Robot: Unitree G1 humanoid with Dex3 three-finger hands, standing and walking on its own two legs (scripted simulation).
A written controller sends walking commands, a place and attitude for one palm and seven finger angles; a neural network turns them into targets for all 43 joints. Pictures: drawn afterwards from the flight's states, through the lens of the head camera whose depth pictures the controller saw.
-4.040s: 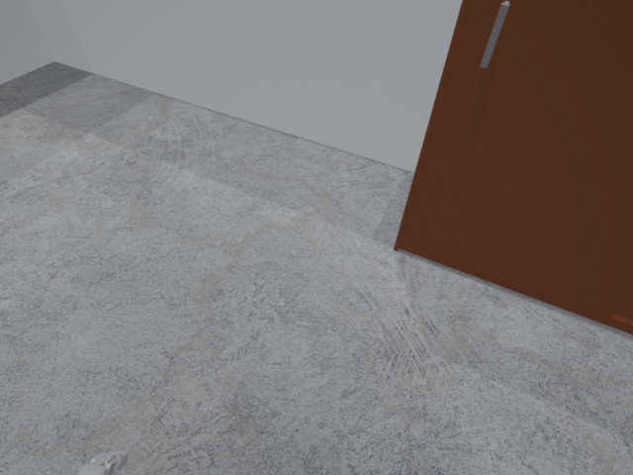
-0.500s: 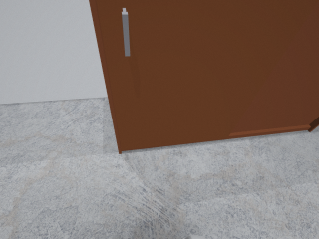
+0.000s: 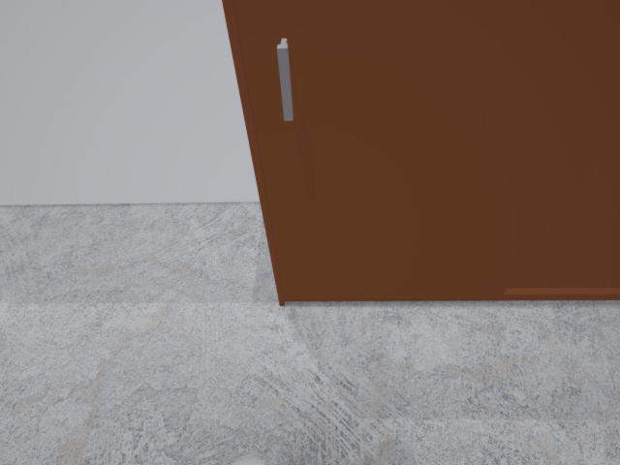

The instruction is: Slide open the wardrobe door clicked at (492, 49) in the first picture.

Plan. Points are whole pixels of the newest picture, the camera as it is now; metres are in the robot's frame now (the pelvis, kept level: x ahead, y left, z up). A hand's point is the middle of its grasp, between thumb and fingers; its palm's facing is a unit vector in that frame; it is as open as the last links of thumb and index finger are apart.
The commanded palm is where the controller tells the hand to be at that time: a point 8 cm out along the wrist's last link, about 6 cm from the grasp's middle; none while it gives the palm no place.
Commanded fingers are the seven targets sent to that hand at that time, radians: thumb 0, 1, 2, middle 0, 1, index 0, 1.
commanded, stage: take the last steps up to it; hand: left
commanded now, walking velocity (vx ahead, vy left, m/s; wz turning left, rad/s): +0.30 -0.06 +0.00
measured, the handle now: (286, 80) +0.76 +0.09 +0.13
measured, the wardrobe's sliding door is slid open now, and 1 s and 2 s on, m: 0.00 0.00 0.00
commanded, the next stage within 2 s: come to a stop and stand still in 0.82 s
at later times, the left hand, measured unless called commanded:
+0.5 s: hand out of the picture +0.13 +0.20 -0.18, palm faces +0.00 -0.99 -0.16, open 7.4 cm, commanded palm none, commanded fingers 0.00 0.90 0.90 -0.20 -0.30 -0.20 -0.30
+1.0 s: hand (252, 379) +0.30 +0.13 -0.19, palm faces +0.07 -0.99 -0.15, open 7.3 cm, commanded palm none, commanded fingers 0.00 0.90 0.90 -0.20 -0.30 -0.20 -0.30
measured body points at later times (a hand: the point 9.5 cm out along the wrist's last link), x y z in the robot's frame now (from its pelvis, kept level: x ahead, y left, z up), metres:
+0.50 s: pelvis +0.10 +0.01 +0.00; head +0.13 +0.03 +0.45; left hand +0.13 +0.25 -0.17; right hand +0.02 -0.20 -0.15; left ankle -0.01 +0.14 -0.74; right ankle +0.19 -0.14 -0.70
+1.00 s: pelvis +0.28 -0.04 -0.01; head +0.29 -0.02 +0.44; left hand +0.29 +0.18 -0.18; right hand +0.36 -0.28 -0.15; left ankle +0.35 +0.06 -0.74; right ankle +0.25 -0.14 -0.74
